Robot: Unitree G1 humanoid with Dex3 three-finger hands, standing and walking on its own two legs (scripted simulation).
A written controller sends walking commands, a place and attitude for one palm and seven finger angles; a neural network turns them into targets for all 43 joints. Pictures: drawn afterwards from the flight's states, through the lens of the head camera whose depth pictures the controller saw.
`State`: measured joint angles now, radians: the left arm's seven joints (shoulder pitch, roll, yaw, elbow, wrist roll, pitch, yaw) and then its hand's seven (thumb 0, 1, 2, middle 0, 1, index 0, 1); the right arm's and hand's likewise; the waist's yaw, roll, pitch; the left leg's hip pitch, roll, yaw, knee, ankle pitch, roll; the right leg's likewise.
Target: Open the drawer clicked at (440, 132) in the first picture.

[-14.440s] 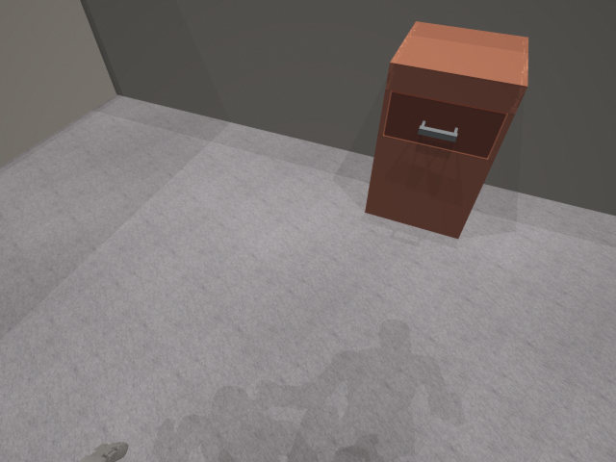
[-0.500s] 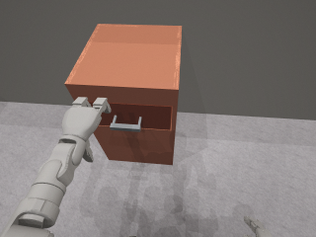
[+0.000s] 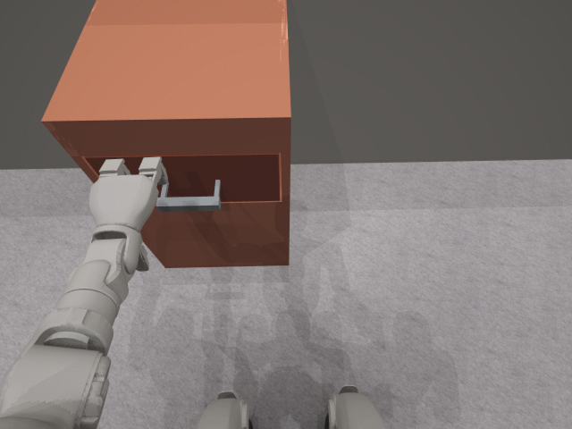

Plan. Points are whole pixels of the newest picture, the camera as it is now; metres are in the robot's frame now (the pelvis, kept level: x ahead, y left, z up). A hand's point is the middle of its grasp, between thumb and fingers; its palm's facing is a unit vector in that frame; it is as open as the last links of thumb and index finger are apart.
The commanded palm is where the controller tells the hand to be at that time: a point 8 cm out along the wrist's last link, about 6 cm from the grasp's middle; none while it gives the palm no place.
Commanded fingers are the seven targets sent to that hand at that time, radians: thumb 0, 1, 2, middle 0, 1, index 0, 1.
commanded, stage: move the hooked fingers above the handle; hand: left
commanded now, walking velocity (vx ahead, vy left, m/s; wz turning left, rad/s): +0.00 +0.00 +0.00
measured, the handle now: (190, 194) +0.58 +0.20 -0.18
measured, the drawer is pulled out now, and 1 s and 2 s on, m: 0.00 0.00 0.00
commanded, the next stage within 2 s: none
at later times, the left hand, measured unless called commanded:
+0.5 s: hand (170, 213) +0.49 +0.21 -0.11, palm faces -0.12 +0.03 -0.99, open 13.8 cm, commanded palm +0.50 +0.19 -0.05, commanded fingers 0.00 -0.50 0.30 -0.30 -1.20 -0.30 -1.20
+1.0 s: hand (168, 209) +0.50 +0.22 -0.12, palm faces -0.16 +0.02 -0.99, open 13.7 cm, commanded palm +0.51 +0.19 -0.07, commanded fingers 0.00 -0.50 0.30 -0.30 -1.20 -0.30 -1.20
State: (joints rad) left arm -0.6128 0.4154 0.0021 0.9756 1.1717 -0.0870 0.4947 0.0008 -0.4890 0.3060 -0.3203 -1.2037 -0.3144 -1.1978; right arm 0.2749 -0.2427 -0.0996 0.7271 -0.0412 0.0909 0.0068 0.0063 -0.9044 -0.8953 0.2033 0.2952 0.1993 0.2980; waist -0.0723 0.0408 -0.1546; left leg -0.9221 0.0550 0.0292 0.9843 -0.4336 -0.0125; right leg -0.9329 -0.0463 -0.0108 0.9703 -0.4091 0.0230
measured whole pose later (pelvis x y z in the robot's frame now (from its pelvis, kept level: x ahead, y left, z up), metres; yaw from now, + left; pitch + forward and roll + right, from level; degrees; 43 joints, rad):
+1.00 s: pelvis -0.03 +0.00 -0.09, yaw -1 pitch +33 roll -3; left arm -0.97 0.59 0.00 1.12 1.13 -0.02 0.29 0.00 -0.49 0.31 -0.34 -1.22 -0.33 -1.21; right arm 0.29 -0.22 -0.02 0.71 -0.04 0.03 -0.01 0.00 -0.90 -0.89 0.21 0.30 0.20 0.30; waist -0.18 0.07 -0.17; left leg -1.45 0.07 -0.02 1.40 -0.54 -0.01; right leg -1.44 -0.03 -0.03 1.35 -0.50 0.02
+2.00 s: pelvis -0.03 +0.00 -0.10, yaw -1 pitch +35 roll -3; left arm -0.93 0.58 0.07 1.04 1.19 -0.12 0.49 0.00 -0.49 0.31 -0.33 -1.20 -0.32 -1.20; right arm 0.27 -0.25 -0.04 0.72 -0.06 0.06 0.01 0.00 -0.90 -0.90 0.21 0.30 0.20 0.30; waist -0.17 0.06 -0.17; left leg -1.51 0.07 -0.03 1.47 -0.57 -0.01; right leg -1.49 -0.03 -0.03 1.41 -0.53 0.03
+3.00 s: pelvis -0.03 +0.01 -0.10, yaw -2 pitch +34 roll -4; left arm -0.97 0.57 0.05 1.14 1.21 -0.08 0.44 0.00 -0.49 0.31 -0.32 -1.20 -0.31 -1.20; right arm 0.28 -0.28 -0.02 0.64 -0.06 0.07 0.01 0.00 -0.90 -0.90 0.20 0.30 0.20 0.30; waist -0.23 0.07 -0.19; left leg -1.50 0.08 -0.03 1.48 -0.58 0.00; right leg -1.47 -0.02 -0.03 1.40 -0.52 0.03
